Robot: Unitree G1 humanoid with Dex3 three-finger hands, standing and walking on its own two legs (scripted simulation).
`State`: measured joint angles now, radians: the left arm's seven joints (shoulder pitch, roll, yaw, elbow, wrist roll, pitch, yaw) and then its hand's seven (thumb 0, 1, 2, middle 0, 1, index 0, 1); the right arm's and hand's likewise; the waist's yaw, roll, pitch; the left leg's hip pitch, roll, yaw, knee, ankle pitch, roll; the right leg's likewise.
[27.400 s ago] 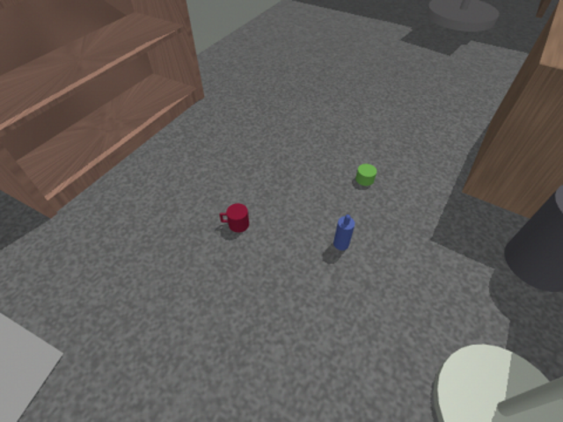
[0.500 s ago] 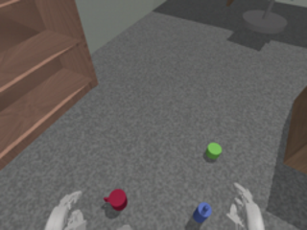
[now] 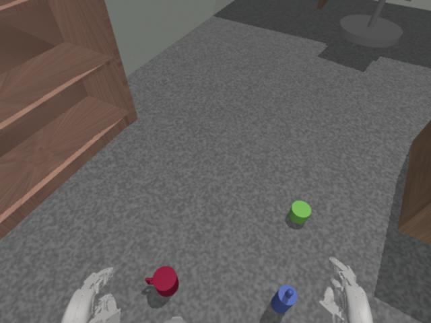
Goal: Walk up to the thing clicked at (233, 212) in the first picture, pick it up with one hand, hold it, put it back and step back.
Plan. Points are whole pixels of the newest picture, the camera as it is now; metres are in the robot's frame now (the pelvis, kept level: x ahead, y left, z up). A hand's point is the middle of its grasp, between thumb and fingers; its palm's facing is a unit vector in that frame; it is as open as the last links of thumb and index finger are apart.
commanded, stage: home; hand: left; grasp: from above
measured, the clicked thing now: (162, 281) +0.39 +0.22 -0.67
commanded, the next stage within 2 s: stand in 0.42 s
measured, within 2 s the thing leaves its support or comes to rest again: neither
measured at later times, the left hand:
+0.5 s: hand (119, 315) +0.16 +0.18 -0.04, palm faces +0.05 -0.98 -0.21, open 7.4 cm
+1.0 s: hand out of the picture +0.05 +0.24 -0.11, palm faces +0.03 -0.95 -0.32, open 7.4 cm
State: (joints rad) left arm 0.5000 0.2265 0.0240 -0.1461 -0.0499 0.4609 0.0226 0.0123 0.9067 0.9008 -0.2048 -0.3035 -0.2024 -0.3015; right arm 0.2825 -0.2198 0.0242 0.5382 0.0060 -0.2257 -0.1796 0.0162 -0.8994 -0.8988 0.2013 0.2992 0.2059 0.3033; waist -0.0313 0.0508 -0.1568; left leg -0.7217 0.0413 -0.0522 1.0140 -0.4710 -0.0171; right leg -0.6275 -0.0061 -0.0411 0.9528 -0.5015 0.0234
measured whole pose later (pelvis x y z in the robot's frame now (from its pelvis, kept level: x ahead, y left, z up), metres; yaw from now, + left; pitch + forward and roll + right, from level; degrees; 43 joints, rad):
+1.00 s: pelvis +0.00 +0.01 +0.05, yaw +0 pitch -3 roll +0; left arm 0.24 0.28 0.04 0.97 0.04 0.02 0.03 0.01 0.91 0.90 -0.21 -0.30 -0.20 -0.30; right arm 0.19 -0.28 -0.04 1.01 -0.04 -0.01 -0.02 0.01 -0.90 -0.90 0.20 0.30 0.20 0.30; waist 0.03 0.00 0.05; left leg -0.25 0.01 0.00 0.57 -0.27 0.00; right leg -0.19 -0.04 0.00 0.55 -0.31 0.04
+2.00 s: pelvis -0.01 +0.00 +0.07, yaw -1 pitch -3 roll +0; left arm 0.13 0.29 0.02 1.16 0.02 0.00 0.01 0.01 0.91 0.90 -0.21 -0.30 -0.20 -0.30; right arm 0.14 -0.30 -0.01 1.15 -0.02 0.00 -0.01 0.01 -0.90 -0.90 0.20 0.30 0.20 0.30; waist 0.00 0.01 0.06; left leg -0.14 0.02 0.00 0.36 -0.16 -0.01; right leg -0.09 -0.03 -0.01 0.34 -0.20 0.03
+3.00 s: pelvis +0.01 +0.00 +0.07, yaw -1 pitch -2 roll +0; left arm 0.10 0.33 0.02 1.15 0.02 -0.01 0.00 0.01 0.91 0.90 -0.21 -0.30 -0.20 -0.30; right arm 0.10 -0.33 0.00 1.15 -0.02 -0.01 0.00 0.01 -0.90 -0.90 0.20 0.30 0.20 0.30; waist 0.00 0.01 0.06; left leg -0.12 0.02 0.00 0.33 -0.17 -0.02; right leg -0.07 -0.03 0.00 0.31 -0.21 0.02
